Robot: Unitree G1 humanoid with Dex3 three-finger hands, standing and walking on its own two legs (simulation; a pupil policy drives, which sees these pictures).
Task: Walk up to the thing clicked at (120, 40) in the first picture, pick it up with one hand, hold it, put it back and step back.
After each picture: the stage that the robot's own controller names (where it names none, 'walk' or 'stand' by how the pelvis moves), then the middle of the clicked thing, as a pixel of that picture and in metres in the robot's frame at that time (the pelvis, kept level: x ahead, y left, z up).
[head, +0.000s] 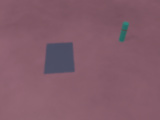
stand; (123, 32) +1.52 -0.45 -0.66
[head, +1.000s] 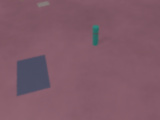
walk; (95, 35) +1.45 -0.02 -0.63
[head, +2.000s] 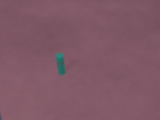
walk; (60, 64) +0.93 +0.26 -0.64
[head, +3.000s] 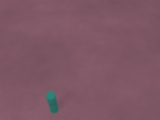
walk; (52, 103) +0.56 +0.24 -0.63
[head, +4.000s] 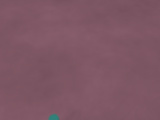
stand; out of the picture +0.42 +0.22 -0.64
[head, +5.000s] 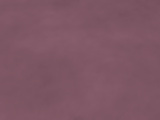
stand; out of the picture +0.38 +0.20 -0.65
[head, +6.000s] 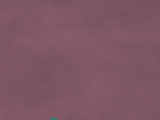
stand; out of the picture +0.41 +0.21 -0.66
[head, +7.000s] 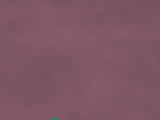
stand; out of the picture +0.40 +0.21 -0.66
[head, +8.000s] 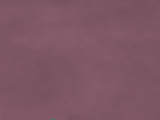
stand; out of the picture +0.39 +0.22 -0.66
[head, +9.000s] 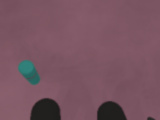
go down; (30, 74) +0.44 +0.25 -0.40
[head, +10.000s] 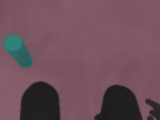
go down; (20, 54) +0.46 +0.28 -0.27
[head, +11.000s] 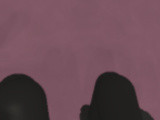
close in; out of the picture +0.43 +0.32 -0.18
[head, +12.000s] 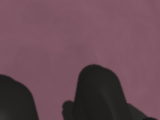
close; out of the picture +0.42 +0.34 -0.15
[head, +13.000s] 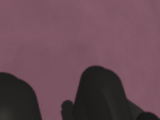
lift; out of the picture +0.39 +0.34 -0.16
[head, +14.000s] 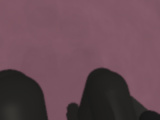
lift; out of the picture +0.34 +0.34 -0.14
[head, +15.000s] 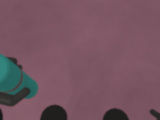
lift; (15, 81) +0.32 +0.22 +0.03
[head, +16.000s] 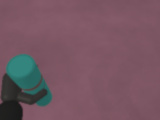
hold; (34, 85) +0.33 +0.18 +0.03
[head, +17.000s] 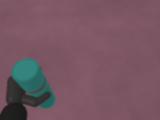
hold; (38, 87) +0.32 +0.17 +0.03
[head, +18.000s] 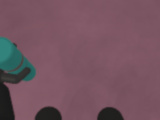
crouch; (16, 64) +0.40 +0.22 -0.03
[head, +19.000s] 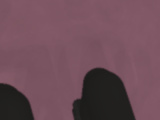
lower; out of the picture +0.45 +0.33 -0.13
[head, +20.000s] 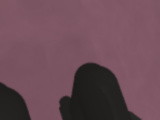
lower; out of the picture +0.43 +0.34 -0.16
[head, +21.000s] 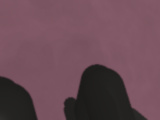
lower; out of the picture +0.41 +0.34 -0.16
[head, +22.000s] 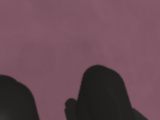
lower; out of the picture +0.40 +0.33 -0.16
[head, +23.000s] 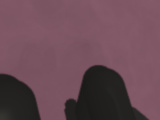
lower; out of the picture +0.39 +0.33 -0.16
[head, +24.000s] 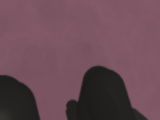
open; out of the picture +0.39 +0.31 -0.16
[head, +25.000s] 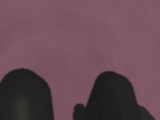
stand; out of the picture +0.41 +0.30 -0.18
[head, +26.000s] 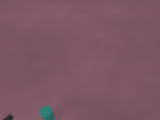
stand; (48, 117) +0.39 +0.21 -0.55
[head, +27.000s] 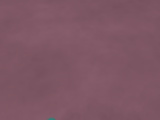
stand; out of the picture +0.39 +0.22 -0.60
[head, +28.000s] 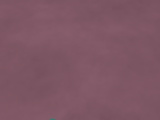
stand; out of the picture +0.38 +0.21 -0.60
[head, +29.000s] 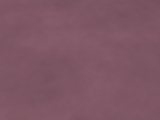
stand; out of the picture +0.40 +0.19 -0.65
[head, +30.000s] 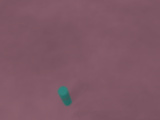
walk; (65, 96) +0.49 +0.21 -0.63
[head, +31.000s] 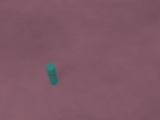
walk; (52, 74) +0.71 +0.25 -0.64
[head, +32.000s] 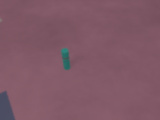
stand; (65, 59) +1.03 +0.24 -0.63
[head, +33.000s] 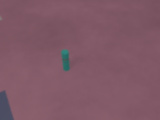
stand; (65, 60) +1.03 +0.21 -0.65
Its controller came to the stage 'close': yes
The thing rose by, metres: 0.67
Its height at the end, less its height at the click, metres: +0.00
